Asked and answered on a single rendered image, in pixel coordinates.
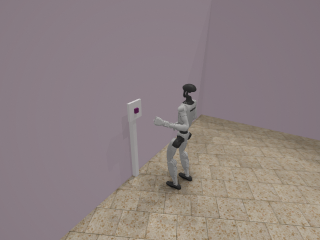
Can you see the left robot upper arm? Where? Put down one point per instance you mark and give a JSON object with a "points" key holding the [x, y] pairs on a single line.
{"points": [[182, 110]]}

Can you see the robot right thigh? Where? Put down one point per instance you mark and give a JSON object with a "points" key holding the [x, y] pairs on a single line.
{"points": [[183, 154]]}

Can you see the panel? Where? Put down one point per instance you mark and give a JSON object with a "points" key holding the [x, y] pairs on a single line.
{"points": [[133, 133]]}

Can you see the robot left hand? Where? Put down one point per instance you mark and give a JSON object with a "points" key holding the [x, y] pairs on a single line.
{"points": [[158, 121]]}

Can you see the humanoid robot head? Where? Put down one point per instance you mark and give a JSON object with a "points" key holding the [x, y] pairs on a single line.
{"points": [[188, 88]]}

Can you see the robot left forearm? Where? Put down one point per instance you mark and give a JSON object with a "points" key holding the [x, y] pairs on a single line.
{"points": [[175, 126]]}

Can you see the right robot upper arm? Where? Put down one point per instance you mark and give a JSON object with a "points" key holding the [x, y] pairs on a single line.
{"points": [[195, 112]]}

